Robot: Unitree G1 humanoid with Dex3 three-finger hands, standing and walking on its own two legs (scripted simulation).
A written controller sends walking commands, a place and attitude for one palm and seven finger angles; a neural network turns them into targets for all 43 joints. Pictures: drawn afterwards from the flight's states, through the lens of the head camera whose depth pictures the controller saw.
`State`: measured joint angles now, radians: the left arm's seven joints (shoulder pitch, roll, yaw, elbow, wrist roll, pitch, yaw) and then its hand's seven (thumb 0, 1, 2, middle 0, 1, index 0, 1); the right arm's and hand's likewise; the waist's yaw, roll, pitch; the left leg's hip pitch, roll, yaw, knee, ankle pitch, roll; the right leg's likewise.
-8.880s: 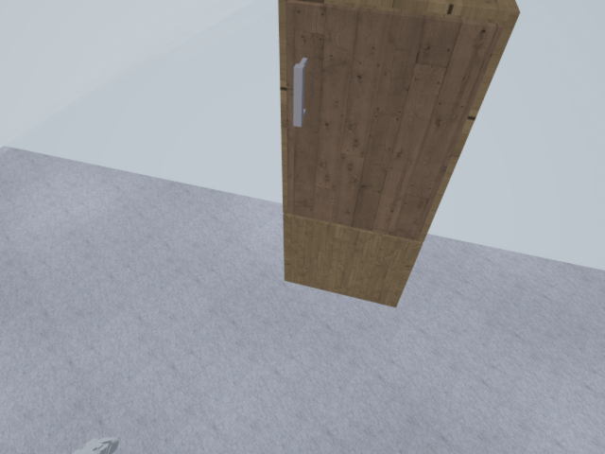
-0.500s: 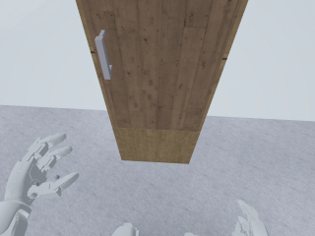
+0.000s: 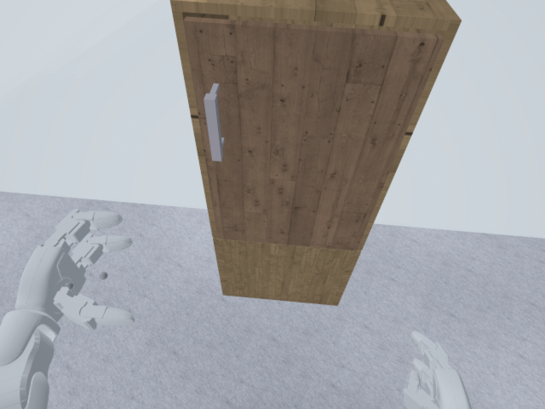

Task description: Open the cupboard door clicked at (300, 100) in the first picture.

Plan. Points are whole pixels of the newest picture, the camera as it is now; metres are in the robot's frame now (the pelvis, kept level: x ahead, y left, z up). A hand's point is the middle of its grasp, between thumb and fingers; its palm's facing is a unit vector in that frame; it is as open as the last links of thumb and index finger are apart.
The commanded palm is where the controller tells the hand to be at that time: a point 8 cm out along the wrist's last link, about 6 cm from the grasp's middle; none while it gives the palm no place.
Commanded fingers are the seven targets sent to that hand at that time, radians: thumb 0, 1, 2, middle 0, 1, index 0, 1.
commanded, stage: raise the hand with hooked fingers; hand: left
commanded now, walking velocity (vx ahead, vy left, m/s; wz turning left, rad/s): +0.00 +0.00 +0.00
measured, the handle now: (216, 123) +0.58 +0.16 +0.10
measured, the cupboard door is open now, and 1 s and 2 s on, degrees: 0 0 0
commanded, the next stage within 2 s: move the hooked fingers beside the handle in 0.86 s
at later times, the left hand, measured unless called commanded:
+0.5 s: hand (98, 229) +0.30 +0.26 +0.13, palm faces +0.01 -1.00 -0.03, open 14.0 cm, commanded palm +0.26 +0.30 +0.13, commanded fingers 0.00 -0.50 0.30 -0.30 -1.20 -0.30 -1.20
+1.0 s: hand (116, 233) +0.30 +0.23 +0.12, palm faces +0.02 -1.00 -0.02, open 14.0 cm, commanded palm +0.28 +0.29 +0.13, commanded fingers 0.00 -0.50 0.30 -0.30 -1.20 -0.30 -1.20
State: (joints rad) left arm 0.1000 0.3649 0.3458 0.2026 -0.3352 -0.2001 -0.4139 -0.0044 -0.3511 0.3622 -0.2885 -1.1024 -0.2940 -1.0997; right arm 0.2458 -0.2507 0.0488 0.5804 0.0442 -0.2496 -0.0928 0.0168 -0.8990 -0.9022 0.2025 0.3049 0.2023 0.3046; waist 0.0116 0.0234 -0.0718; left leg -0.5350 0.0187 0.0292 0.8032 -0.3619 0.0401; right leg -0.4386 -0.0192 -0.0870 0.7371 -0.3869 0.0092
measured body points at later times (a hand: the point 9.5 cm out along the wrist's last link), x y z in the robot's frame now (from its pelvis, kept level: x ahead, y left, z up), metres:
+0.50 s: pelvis +0.00 -0.02 +0.01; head +0.01 -0.02 +0.46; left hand +0.29 +0.31 +0.13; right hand +0.15 -0.27 -0.06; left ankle +0.03 +0.09 -0.71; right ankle -0.01 -0.13 -0.71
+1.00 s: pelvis +0.01 -0.03 +0.01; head +0.01 -0.04 +0.46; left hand +0.29 +0.29 +0.12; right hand +0.16 -0.28 -0.07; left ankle +0.03 +0.09 -0.71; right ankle -0.01 -0.13 -0.71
